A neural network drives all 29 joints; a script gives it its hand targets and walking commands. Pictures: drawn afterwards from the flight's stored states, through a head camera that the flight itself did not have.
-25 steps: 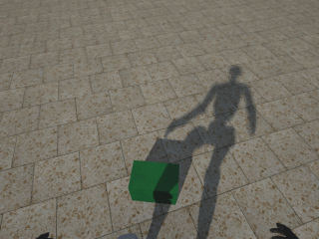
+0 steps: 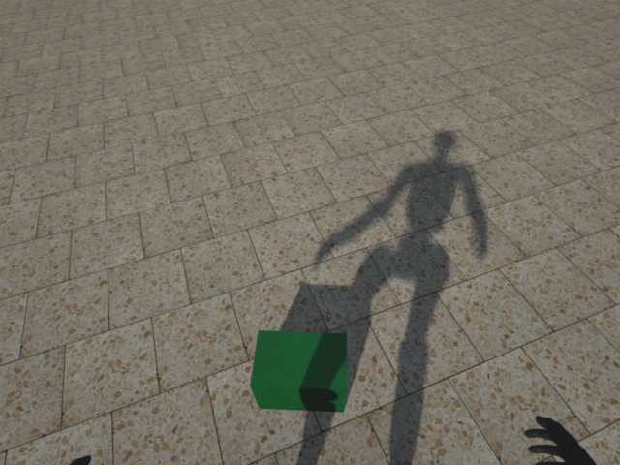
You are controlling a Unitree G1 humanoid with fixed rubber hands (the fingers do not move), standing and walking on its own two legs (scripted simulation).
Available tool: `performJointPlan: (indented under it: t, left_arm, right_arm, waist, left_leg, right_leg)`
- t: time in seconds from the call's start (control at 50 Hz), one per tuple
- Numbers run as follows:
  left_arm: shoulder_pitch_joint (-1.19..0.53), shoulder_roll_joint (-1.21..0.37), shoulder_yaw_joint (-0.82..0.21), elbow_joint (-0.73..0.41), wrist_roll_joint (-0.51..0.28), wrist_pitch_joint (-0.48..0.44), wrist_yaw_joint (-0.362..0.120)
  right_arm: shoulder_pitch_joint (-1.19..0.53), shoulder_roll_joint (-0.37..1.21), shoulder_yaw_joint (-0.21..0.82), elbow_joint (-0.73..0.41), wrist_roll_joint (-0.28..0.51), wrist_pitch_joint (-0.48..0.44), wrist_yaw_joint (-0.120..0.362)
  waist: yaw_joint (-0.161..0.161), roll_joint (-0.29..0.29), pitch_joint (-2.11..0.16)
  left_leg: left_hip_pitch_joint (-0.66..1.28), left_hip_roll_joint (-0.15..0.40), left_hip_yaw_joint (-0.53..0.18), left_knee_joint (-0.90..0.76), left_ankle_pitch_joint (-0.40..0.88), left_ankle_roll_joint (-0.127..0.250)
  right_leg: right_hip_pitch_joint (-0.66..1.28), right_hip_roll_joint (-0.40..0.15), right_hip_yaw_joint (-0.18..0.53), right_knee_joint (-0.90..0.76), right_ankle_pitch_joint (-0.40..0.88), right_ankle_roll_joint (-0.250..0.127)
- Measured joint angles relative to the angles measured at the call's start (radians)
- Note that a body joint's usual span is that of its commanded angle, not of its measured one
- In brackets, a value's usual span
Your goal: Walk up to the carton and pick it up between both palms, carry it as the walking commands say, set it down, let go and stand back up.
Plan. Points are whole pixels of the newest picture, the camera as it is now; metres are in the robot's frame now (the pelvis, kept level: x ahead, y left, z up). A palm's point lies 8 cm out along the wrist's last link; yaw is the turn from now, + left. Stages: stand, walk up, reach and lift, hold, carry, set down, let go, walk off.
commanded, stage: walk up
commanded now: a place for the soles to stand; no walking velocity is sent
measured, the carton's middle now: (301, 372) +0.49 +0.05 -0.67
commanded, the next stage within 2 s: stand in 1.24 s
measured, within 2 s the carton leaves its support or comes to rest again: neither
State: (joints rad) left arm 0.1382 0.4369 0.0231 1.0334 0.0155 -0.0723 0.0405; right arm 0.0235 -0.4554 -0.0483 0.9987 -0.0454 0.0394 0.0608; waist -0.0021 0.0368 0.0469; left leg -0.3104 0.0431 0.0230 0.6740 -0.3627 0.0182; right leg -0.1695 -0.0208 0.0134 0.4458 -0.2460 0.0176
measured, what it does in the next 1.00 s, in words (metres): steps to the left: left foot, then right foot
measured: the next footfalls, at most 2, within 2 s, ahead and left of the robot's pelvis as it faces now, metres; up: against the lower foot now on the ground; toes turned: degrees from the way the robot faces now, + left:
left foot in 0.20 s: +0.13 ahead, +0.21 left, +0.00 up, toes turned -2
right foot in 0.42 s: +0.10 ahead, -0.03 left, +0.00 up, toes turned -3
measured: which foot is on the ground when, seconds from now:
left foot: up 0.00-0.18, down 0.20-1.00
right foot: down 0.00-0.20, up 0.22-0.40, down 0.42-1.00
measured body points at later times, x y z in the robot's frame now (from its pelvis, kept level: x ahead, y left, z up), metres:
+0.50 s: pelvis +0.05 +0.09 -0.02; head +0.07 +0.09 +0.43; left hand +0.14 +0.42 -0.13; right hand +0.13 -0.25 -0.12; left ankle +0.09 +0.21 -0.74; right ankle +0.06 -0.03 -0.74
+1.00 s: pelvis +0.07 +0.09 +0.01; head +0.08 +0.08 +0.46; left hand +0.23 +0.39 -0.10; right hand +0.17 -0.25 -0.10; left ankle +0.09 +0.21 -0.74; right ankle +0.06 -0.03 -0.74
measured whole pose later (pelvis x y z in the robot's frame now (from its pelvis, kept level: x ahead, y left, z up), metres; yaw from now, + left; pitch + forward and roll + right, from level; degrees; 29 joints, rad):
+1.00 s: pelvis +0.07 +0.09 +0.01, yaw -6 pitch -2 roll +0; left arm 0.03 0.40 0.01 1.08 0.01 -0.02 -0.01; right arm 0.01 -0.42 -0.02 1.07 0.00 -0.03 0.00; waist -0.01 0.00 0.05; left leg -0.13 0.05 0.13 0.35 -0.18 -0.01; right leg -0.13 0.01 0.04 0.36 -0.19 0.00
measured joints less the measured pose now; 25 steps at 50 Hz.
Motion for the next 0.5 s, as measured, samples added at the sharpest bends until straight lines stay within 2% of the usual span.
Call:
performJointPlan:
  t: [0.04, 0.08, 0.14, 0.18, 0.2, 0.22, 0.26, 0.3, 0.36, 0.4, 0.44, 0.5]
  left_arm:
    - [0.055, 0.022, 0.020, -0.022, 0.005, -0.009, 0.017]
    - [0.101, 0.050, 0.035, -0.042, 0.010, -0.012, 0.023]
    - [0.150, 0.097, 0.048, -0.074, 0.020, -0.007, 0.022]
    - [0.167, 0.123, 0.049, -0.091, 0.023, 0.005, 0.018]
    - [0.173, 0.132, 0.046, -0.101, 0.022, 0.013, 0.018]
    - [0.167, 0.135, 0.044, -0.108, 0.017, 0.021, 0.020]
    - [0.153, 0.126, 0.036, -0.116, 0.004, 0.033, 0.026]
    - [0.144, 0.106, 0.029, -0.119, -0.005, 0.034, 0.018]
    - [0.137, 0.063, 0.025, -0.108, -0.001, 0.035, -0.008]
    - [0.132, 0.038, 0.028, -0.101, 0.002, 0.040, -0.021]
    - [0.120, 0.016, 0.032, -0.097, 0.010, 0.044, -0.027]
    - [0.094, -0.003, 0.022, -0.095, 0.005, 0.045, -0.036]
  right_arm:
    - [0.014, -0.025, -0.022, -0.045, -0.013, 0.017, 0.020]
    - [0.031, -0.045, -0.042, -0.079, -0.017, 0.023, 0.034]
    - [0.052, -0.058, -0.062, -0.105, -0.009, 0.025, 0.042]
    - [0.067, -0.058, -0.069, -0.112, 0.000, 0.017, 0.036]
    - [0.078, -0.059, -0.071, -0.116, 0.000, 0.010, 0.030]
    - [0.089, -0.052, -0.072, -0.120, -0.002, 0.002, 0.022]
    - [0.108, -0.022, -0.059, -0.127, 0.007, -0.009, 0.007]
    - [0.124, 0.006, -0.041, -0.130, 0.016, -0.019, -0.007]
    - [0.141, 0.021, -0.022, -0.130, 0.020, -0.031, -0.020]
    - [0.150, 0.019, -0.015, -0.131, 0.024, -0.036, -0.025]
    - [0.157, 0.015, -0.008, -0.128, 0.034, -0.038, -0.032]
    - [0.152, 0.029, 0.002, -0.102, 0.049, -0.043, -0.046]
  waist:
    - [0.001, 0.017, 0.008]
    - [0.005, 0.029, 0.020]
    - [0.018, 0.023, 0.039]
    - [0.027, 0.009, 0.045]
    - [0.028, 0.003, 0.045]
    - [0.028, -0.007, 0.053]
    - [0.027, -0.030, 0.067]
    - [0.018, -0.046, 0.071]
    - [0.000, -0.045, 0.062]
    - [-0.008, -0.038, 0.051]
    - [-0.009, -0.026, 0.043]
    - [-0.006, -0.036, 0.029]
  left_leg:
    - [-0.080, 0.004, -0.033, 0.160, -0.017, -0.002]
    - [-0.130, 0.024, -0.048, 0.218, -0.025, -0.011]
    - [-0.141, 0.045, -0.041, 0.150, -0.037, -0.013]
    - [-0.097, 0.038, -0.023, 0.043, 0.009, -0.006]
    - [-0.073, 0.026, -0.018, -0.011, 0.047, -0.002]
    - [-0.084, 0.014, -0.012, 0.005, 0.096, -0.014]
    - [-0.091, 0.002, 0.008, 0.044, 0.096, -0.020]
    - [-0.074, -0.002, 0.024, 0.038, 0.080, -0.009]
    - [-0.051, 0.005, 0.035, 0.021, 0.073, -0.004]
    - [-0.048, 0.013, 0.040, 0.028, 0.062, -0.009]
    - [-0.048, 0.022, 0.037, 0.047, 0.044, -0.020]
    - [-0.016, 0.009, 0.044, 0.012, 0.048, -0.020]
  right_leg:
    - [-0.004, -0.004, 0.004, 0.006, -0.006, 0.000]
    - [-0.004, -0.014, 0.008, 0.021, -0.017, 0.007]
    - [-0.022, -0.046, 0.019, 0.081, -0.057, 0.026]
    - [-0.052, -0.073, 0.037, 0.159, -0.106, 0.031]
    - [-0.079, -0.085, 0.047, 0.221, -0.143, 0.014]
    - [-0.114, -0.083, 0.069, 0.308, -0.202, -0.003]
    - [-0.189, -0.045, 0.108, 0.487, -0.269, -0.023]
    - [-0.230, -0.021, 0.084, 0.553, -0.279, -0.031]
    - [-0.218, -0.002, 0.011, 0.448, -0.279, -0.036]
    - [-0.179, 0.016, -0.028, 0.326, -0.226, -0.045]
    - [-0.149, 0.030, -0.035, 0.248, -0.096, -0.051]
    - [-0.131, 0.022, -0.023, 0.235, -0.084, -0.033]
